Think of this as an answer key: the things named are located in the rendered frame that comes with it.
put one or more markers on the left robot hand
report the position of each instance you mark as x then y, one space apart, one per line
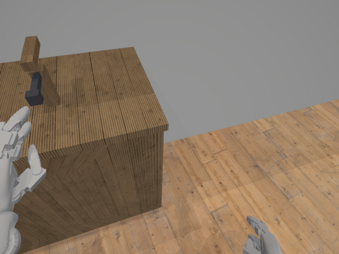
12 135

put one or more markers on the left robot forearm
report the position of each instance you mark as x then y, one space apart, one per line
10 238

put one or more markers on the right robot hand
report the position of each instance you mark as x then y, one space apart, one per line
267 244

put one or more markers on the tap lever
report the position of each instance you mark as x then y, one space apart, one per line
34 96

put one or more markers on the counter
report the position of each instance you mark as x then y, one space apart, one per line
99 134

